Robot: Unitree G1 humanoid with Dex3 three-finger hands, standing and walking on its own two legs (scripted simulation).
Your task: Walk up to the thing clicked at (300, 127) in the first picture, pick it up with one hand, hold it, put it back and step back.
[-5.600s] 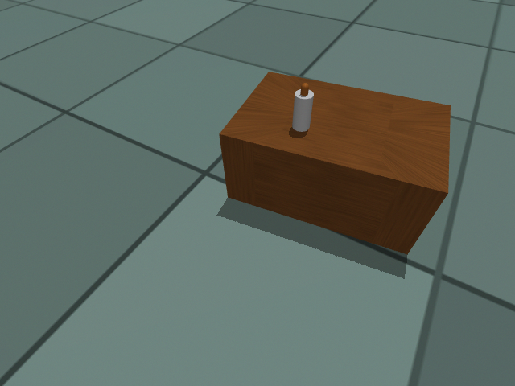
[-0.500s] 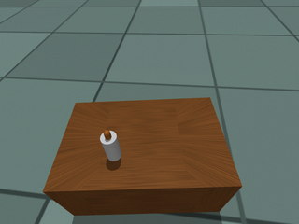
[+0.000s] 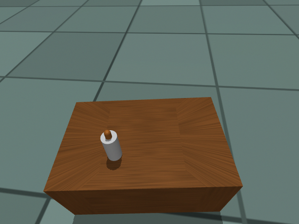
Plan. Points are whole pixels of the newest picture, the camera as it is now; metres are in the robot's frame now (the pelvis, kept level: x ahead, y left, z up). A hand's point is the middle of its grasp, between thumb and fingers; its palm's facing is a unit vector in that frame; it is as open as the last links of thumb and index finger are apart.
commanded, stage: stand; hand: left
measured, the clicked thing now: (111, 143) +0.53 +0.22 -0.26
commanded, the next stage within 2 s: go down in 0.64 s
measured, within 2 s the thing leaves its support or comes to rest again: neither
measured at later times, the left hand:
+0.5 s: hand out of the picture +0.08 +0.25 -0.15, palm faces -0.03 -0.93 -0.36, open 7.4 cm
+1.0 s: hand out of the picture +0.15 +0.25 -0.15, palm faces +0.04 -0.94 -0.34, open 11.6 cm
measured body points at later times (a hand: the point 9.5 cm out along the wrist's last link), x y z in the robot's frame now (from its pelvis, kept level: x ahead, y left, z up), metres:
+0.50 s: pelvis +0.00 +0.00 +0.00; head +0.01 -0.01 +0.45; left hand +0.08 +0.30 -0.13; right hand +0.06 -0.30 -0.14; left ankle -0.04 +0.15 -0.75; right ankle +0.01 -0.10 -0.75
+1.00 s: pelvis -0.02 +0.01 -0.02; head +0.04 -0.01 +0.43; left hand +0.15 +0.30 -0.12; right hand +0.16 -0.28 -0.13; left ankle -0.04 +0.15 -0.75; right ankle +0.01 -0.10 -0.75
